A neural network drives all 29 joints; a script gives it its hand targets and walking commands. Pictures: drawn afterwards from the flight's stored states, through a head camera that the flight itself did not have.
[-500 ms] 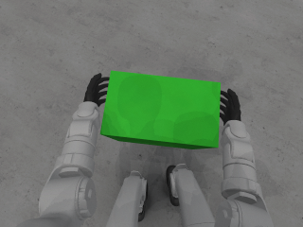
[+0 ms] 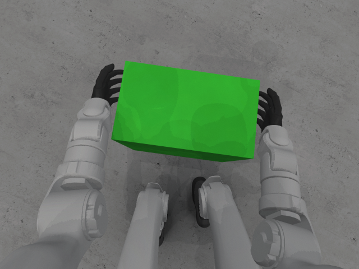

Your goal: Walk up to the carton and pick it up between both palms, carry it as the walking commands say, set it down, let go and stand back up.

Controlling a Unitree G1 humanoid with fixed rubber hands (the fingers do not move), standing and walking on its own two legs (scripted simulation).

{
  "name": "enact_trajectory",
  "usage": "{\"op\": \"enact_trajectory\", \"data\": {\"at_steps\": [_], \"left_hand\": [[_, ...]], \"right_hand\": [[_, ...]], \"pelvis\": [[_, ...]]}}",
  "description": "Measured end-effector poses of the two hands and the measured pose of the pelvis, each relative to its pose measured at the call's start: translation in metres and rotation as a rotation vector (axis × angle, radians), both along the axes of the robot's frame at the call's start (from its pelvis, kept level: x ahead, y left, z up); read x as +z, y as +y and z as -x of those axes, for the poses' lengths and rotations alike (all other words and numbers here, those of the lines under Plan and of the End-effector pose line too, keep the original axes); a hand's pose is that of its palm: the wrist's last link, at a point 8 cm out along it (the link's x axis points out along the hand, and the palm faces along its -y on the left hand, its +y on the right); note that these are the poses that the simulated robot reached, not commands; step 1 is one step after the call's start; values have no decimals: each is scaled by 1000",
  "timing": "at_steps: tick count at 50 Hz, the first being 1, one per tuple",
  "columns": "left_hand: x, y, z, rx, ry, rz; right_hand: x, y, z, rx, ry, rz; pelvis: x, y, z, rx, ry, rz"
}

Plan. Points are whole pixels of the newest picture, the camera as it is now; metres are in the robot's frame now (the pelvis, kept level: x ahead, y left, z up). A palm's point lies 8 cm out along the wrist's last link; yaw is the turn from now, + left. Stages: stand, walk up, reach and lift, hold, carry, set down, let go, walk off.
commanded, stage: set down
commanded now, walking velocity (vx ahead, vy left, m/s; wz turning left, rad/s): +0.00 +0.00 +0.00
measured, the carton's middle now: (184, 122) +0.43 -0.01 -0.20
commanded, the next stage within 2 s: none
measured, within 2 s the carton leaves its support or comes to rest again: rests again in 1.86 s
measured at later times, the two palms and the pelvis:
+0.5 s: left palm (118, 96) +0.49 +0.16 -0.17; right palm (258, 124) +0.42 -0.21 -0.19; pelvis +0.00 +0.00 -0.06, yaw +0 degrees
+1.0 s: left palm (120, 95) +0.52 +0.17 -0.24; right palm (241, 122) +0.45 -0.19 -0.27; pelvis -0.02 +0.00 -0.13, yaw +0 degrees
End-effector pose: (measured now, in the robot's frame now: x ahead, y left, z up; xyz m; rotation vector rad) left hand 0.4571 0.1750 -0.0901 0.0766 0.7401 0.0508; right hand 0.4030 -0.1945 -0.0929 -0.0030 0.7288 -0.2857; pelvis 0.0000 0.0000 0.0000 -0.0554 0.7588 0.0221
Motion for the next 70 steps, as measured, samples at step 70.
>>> {"op": "enact_trajectory", "data": {"at_steps": [70], "left_hand": [[-207,-12,-64,-33,-38,-61]], "right_hand": [[-214,-9,-66,7,-4,32]], "pelvis": [[-161,0,24,4,41,9]]}}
